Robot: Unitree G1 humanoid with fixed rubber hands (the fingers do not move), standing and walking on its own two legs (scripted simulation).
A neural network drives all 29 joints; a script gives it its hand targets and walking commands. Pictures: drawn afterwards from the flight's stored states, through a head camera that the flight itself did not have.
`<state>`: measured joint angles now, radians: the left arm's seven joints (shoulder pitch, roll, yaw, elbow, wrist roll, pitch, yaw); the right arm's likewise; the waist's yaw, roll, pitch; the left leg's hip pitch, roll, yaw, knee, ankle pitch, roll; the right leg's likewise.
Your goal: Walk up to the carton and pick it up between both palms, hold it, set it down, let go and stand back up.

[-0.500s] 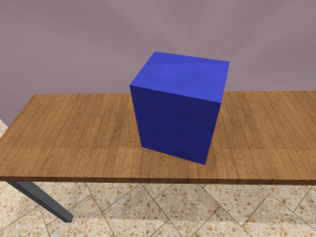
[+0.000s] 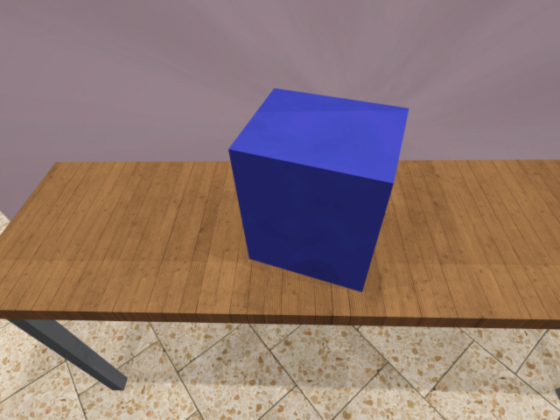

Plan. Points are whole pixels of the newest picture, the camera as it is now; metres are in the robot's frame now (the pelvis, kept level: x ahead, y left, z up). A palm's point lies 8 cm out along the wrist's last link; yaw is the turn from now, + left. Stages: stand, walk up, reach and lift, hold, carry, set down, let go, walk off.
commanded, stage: stand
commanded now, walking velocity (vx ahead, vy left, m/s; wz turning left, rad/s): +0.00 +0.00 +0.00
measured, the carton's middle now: (319, 192) +0.48 -0.04 +0.04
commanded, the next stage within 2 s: none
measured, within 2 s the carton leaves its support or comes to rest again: neither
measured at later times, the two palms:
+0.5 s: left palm out of the picture +0.07 +0.29 -0.12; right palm out of the picture +0.06 -0.29 -0.13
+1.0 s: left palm out of the picture +0.07 +0.28 -0.12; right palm out of the picture +0.06 -0.29 -0.13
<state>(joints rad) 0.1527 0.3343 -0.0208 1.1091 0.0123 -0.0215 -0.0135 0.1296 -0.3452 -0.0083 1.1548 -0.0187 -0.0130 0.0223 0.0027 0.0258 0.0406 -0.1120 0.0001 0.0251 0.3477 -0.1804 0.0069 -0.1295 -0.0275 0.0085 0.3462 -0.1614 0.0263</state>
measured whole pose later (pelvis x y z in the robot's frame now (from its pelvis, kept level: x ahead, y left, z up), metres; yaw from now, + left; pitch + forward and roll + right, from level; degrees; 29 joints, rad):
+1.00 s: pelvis +0.01 -0.01 +0.00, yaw +0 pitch -3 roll +0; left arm 0.12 0.33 -0.02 1.14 0.01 -0.02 -0.01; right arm 0.13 -0.33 -0.01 1.15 -0.02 -0.01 0.02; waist 0.00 0.02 0.05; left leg -0.10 0.01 0.02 0.33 -0.18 -0.01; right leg -0.12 -0.02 0.00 0.33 -0.16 0.02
